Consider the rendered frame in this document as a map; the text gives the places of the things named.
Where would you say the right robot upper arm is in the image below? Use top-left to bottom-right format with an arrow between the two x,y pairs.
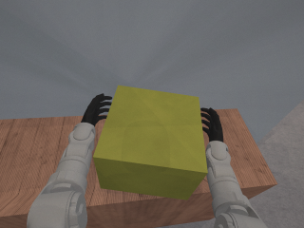
214,212 -> 267,228

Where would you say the left robot upper arm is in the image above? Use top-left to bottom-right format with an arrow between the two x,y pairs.
28,190 -> 87,228

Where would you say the carton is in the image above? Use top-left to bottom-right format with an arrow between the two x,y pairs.
93,85 -> 208,200

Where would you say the right robot hand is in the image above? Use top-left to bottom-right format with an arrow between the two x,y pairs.
200,107 -> 224,143

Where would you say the robot left forearm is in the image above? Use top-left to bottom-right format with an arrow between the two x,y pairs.
27,123 -> 96,228

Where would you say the left robot hand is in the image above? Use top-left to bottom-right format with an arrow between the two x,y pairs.
81,93 -> 112,127

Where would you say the robot right forearm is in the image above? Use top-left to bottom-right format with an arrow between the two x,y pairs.
205,141 -> 262,220

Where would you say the pedestal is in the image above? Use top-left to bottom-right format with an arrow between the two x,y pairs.
0,108 -> 277,228

